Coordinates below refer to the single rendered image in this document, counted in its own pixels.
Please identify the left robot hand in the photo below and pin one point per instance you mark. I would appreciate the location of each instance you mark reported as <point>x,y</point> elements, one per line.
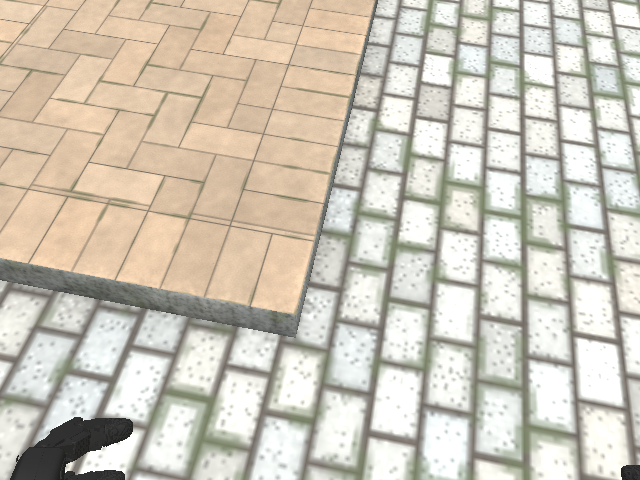
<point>68,442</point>

